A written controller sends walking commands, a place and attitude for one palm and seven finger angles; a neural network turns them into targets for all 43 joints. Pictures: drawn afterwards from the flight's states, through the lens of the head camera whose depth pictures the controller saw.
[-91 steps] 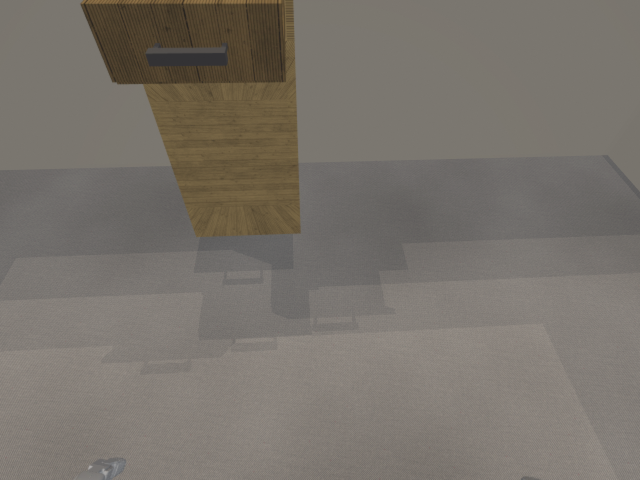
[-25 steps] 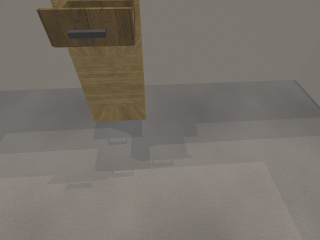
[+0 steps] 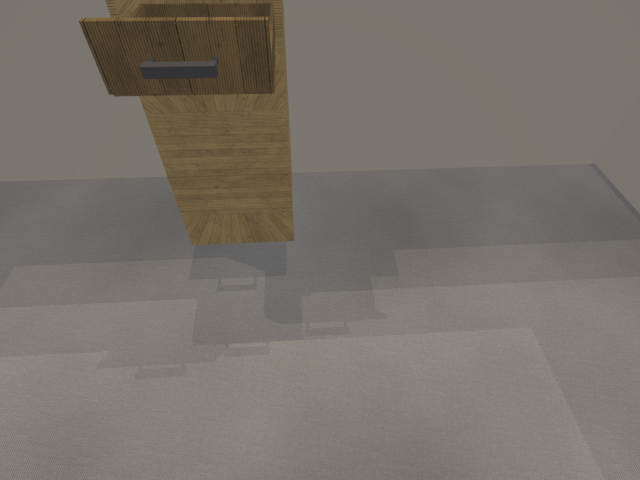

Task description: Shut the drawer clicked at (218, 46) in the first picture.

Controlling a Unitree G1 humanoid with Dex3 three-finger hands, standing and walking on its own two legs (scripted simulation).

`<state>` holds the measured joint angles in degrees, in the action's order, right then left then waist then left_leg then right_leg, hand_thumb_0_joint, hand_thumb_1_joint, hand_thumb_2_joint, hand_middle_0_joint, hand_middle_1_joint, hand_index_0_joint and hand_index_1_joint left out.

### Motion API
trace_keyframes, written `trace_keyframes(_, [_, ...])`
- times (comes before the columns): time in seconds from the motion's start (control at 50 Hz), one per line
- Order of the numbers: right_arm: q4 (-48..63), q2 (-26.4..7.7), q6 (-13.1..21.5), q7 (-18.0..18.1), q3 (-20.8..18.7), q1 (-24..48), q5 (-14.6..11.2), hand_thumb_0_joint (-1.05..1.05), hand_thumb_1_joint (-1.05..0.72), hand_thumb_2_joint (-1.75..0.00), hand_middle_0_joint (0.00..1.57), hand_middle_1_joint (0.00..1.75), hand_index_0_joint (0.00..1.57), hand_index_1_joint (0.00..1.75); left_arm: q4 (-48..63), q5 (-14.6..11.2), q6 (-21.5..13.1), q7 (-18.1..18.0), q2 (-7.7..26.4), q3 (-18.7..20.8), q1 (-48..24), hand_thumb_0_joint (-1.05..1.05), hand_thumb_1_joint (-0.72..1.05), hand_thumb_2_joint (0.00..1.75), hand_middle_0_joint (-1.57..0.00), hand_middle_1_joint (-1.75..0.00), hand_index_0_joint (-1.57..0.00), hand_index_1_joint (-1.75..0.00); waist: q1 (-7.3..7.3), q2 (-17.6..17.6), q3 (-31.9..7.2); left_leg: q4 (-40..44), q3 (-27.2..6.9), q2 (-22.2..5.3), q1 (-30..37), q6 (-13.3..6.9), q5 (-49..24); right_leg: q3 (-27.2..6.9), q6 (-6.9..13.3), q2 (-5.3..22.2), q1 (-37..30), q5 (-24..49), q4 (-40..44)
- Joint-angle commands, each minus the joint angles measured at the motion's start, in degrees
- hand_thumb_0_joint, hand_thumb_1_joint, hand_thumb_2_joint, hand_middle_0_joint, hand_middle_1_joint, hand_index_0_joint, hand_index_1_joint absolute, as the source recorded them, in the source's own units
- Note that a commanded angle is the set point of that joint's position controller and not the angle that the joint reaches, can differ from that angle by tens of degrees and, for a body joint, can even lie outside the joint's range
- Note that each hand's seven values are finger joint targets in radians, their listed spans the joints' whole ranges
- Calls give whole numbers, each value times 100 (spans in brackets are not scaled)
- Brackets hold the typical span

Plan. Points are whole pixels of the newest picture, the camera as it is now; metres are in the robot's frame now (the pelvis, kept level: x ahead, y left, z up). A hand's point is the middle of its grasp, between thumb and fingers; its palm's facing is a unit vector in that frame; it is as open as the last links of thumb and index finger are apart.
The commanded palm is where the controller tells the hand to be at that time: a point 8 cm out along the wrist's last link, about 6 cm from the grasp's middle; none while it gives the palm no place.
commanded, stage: walk to a spot facing it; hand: left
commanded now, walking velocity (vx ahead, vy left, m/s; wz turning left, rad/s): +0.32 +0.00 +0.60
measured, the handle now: (181, 65) +0.89 +0.35 +0.10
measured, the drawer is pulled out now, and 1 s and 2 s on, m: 0.23 0.23 0.23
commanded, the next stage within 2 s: take the last steps up to it in 0.44 s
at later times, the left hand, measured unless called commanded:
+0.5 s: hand out of the picture +0.09 +0.26 -0.18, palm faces +0.20 -0.97 -0.14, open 7.4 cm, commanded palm none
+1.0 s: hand (181, 376) +0.31 +0.26 -0.18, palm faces +0.20 -0.96 -0.20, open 7.2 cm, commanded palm none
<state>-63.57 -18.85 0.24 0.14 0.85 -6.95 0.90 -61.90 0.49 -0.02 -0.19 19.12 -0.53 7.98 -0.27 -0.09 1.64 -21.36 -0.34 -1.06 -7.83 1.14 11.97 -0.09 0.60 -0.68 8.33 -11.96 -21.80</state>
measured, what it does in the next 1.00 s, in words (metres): walks ahead: right foot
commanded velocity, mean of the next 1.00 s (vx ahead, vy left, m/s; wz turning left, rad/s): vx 0.29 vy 0.00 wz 0.05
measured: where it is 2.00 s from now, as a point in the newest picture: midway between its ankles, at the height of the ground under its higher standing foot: (282, 387)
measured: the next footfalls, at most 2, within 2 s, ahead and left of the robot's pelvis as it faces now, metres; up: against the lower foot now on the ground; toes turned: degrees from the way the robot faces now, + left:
right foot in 0.78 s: +0.39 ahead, +0.00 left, +0.00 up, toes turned +2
left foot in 1.20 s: +0.48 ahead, +0.26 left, +0.00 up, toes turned +17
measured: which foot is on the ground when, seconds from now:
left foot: down 0.00-0.78, up 0.80-1.00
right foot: down 0.00-0.24, up 0.26-0.76, down 0.78-1.00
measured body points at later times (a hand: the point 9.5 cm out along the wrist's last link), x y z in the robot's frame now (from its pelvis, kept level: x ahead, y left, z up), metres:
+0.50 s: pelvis +0.11 +0.08 +0.00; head +0.12 +0.11 +0.45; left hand +0.08 +0.31 -0.17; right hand +0.09 -0.13 -0.15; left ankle +0.05 +0.14 -0.75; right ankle +0.18 -0.06 -0.67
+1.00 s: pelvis +0.31 +0.08 -0.01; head +0.32 +0.07 +0.44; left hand +0.30 +0.31 -0.16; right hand +0.38 -0.15 -0.17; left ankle +0.31 +0.22 -0.68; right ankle +0.35 +0.00 -0.75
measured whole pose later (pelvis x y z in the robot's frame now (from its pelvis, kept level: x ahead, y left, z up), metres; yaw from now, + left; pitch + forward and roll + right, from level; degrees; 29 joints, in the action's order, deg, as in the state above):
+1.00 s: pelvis +0.31 +0.08 -0.01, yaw +9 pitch -1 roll -1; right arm -61.2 -9.4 1.3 0.2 -3.0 -14.0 1.6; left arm -61.5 1.3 -3.5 -0.9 8.9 2.5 15.6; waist -0.9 -1.4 1.9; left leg -59.1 3.5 -7.5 -28.5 0.5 18.7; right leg 8.2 4.2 -1.5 12.8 -12.4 -26.1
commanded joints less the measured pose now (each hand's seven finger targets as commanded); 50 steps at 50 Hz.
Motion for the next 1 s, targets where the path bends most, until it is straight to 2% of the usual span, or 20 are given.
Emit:
trace_keyframes(0.0, [342, -370, -73, -23, -114, -208, 46, 0, -90, -90, 20, 30, 20, 30, 225, 58, 44, -38, 841, 289, 587, 0, 90, 90, -20, -30, -20, -30, 247, 796, 186, -771, -34, -37, -1384, -138, 1292, -1145, 280, 1231, -222, -2299, 939])
trace_keyframes(0.04, [583, -394, -80, -39, -208, -110, 40, 0, -90, -90, 20, 30, 20, 30, 340, 88, 12, -43, 985, 413, 878, 0, 90, 90, -20, -30, -20, -30, 369, 1194, 446, -2134, 134, -98, -2048, -137, 1667, -1817, 784, 1992, -180, -2685, 1413])
trace_keyframes(0.08, [720, -325, -10, -113, -289, -151, 8, 0, -90, -90, 20, 30, 20, 30, 448, 113, -120, -58, 956, 480, 863, 0, 90, 90, -20, -30, -20, -30, 266, 650, 374, -2783, 117, -343, -2308, -165, 1623, -1544, 1046, 2256, -433, -1876, 1286])
trace_keyframes(0.16, [731, 81, 53, -198, -306, -753, -13, 0, -90, -90, 20, 30, 20, 30, 517, 115, -205, -30, 782, 516, 641, 0, 90, 90, -20, -30, -20, -30, -100, 643, 368, -1612, 602, -323, -1069, -151, 1038, -244, 667, 1944, 326, -1140, 705])
trace_keyframes(0.2, [455, -13, 91, -151, -378, -1709, 17, 0, -90, -90, 20, 30, 20, 30, 513, 59, -147, 2, 513, 474, 709, 0, 90, 90, -20, -30, -20, -30, -422, -102, 167, -717, 730, -115, 522, -181, 724, 526, 274, 1385, 1288, -1346, -524])
trace_keyframes(0.22, [287, -516, 148, -90, -533, -2418, 87, 0, -90, -90, 20, 30, 20, 30, 648, 18, -111, 59, 69, 395, 680, 0, 90, 90, -20, -30, -20, -30, -693, -1590, 87, 323, -1364, -1213, 981, -630, 1977, 1046, -108, 653, 2271, -1627, -2499])
trace_keyframes(0.24, [225, -862, 196, 4, -599, -2928, 90, 0, -90, -90, 20, 30, 20, 30, 985, 27, -153, 74, -202, 322, 337, 0, 90, 90, -20, -30, -20, -30, -740, -1977, 197, 1298, -3224, -2210, 983, -1186, 2020, 742, -210, 186, 3238, -2408, -3914])
trace_keyframes(0.26, [232, -724, 174, 36, -569, -2747, 44, 0, -90, -90, 20, 30, 20, 30, 1008, 89, -166, 28, -85, 351, 138, 0, 90, 90, -20, -30, -20, -30, -631, -1198, 240, 1321, -3400, -2387, 581, -1422, 2436, 190, -42, 506, 3354, -2105, -4676])
trace_keyframes(0.3, [390, -152, 283, 81, -438, -2050, 18, 0, -90, -90, 20, 30, 20, 30, 748, 121, -216, 94, -183, 380, 263, 0, 90, 90, -20, -30, -20, -30, -301, -401, 561, 1391, -2459, -1861, 28, -1263, 2008, -6, -64, 836, 3306, -973, -4835])
trace_keyframes(0.38, [195, 263, 464, 147, -353, -1958, -42, 0, -90, -90, 20, 30, 20, 30, 339, 113, -139, 103, -495, 323, 910, 0, 90, 90, -20, -30, -20, -30, -13, -467, 255, 1134, -818, -1297, 217, -1120, -736, 217, -259, 860, 2697, -258, -4173])
trace_keyframes(0.52, [-150, 558, 461, 210, -342, -2449, -39, 0, -90, -90, 20, 30, 20, 30, 463, 85, -84, 64, -753, 340, 274, 0, 90, 90, -20, -30, -20, -30, -161, -522, 675, 1033, -68, -1243, 719, -1052, -2305, 487, -290, 762, 3022, 202, -3103])
trace_keyframes(0.64, [-336, 552, 404, 246, -368, -2607, 53, 0, -90, -90, 20, 30, 20, 30, 585, 70, -154, 77, -826, 356, -199, 0, 90, 90, -20, -30, -20, -30, -304, -688, 806, 523, 140, -1361, 944, -951, -3296, 716, 46, 420, 2359, -30, -1827])
trace_keyframes(0.7, [-318, 374, 383, 252, -410, -2350, 24, 0, -90, -90, 20, 30, 20, 30, 328, 92, -250, 57, -649, 430, 794, 0, 90, 90, -20, -30, -20, -30, 203, -531, 299, -730, 323, -1313, 904, -800, -4552, 962, 271, 13, 919, -58, -1196])
trace_keyframes(0.72, [-248, 327, 386, 232, -420, -2191, -20, 0, -90, -90, 20, 30, 20, 30, 98, 108, -314, 43, -447, 506, 1576, 0, 90, 90, -20, -30, -20, -30, 572, -313, -95, -1750, 465, -1119, 347, -636, -4101, 818, 367, 69, -267, 399, -828])
trace_keyframes(0.74, [-114, 548, 412, 163, -397, -2211, -85, 0, -90, -90, 20, 30, 20, 30, -85, 152, -409, -22, 59, 632, 2365, 0, 90, 90, -20, -30, -20, -30, 818, 616, -745, -3525, 746, -567, -944, -403, -2203, -826, 876, 1308, -1635, 932, -607])
trace_keyframes(0.76, [76, 793, 424, 137, -354, -2291, -114, 0, -90, -90, 20, 30, 20, 30, -139, 62, -408, -70, 483, 694, 2689, 0, 90, 90, -20, -30, -20, -30, 644, 1286, -1047, -5515, 684, 188, -2130, -248, 1957, -3055, 1630, 2745, -2043, 1863, 173])
trace_keyframes(0.8, [253, 730, 363, 84, -418, -1478, -48, 0, -90, -90, 20, 30, 20, 30, 139, 18, -349, -97, 206, 632, 1691, 0, 90, 90, -20, -30, -20, -30, 518, 558, -254, -5961, -3, -380, -2593, -344, 1434, -2638, 1619, 2463, -639, -308, 809])
trace_keyframes(0.84, [258, 837, 248, 26, -386, -1293, 46, 0, -90, -90, 20, 30, 20, 30, 241, 54, -408, -134, -346, 457, 1128, 0, 90, 90, -20, -30, -20, -30, 148, 96, 243, -5373, -43, -693, -2326, -253, 853, -1526, 1249, 2013, 551, -193, 991])
trace_keyframes(0.9, [199, 984, 96, -7, -387, -1603, 79, 0, -90, -90, 20, 30, 20, 30, 251, 103, -448, -131, -479, 422, 976, 0, 90, 90, -20, -30, -20, -30, -168, 347, 181, -4271, 237, -759, -1828, -65, 725, -537, 1021, 1630, 1133, 344, 1062])
trace_keyframes(0.98, [432, 954, 102, -112, -380, -1046, 55, 0, -90, -90, 20, 30, 20, 30, 136, 93, -456, -52, -299, 437, 1186, 0, 90, 90, -20, -30, -20, -30, -40, 488, 227, -2882, 515, -682, -1781, 25, 283, -388, 994, 1405, 938, -8, 1191])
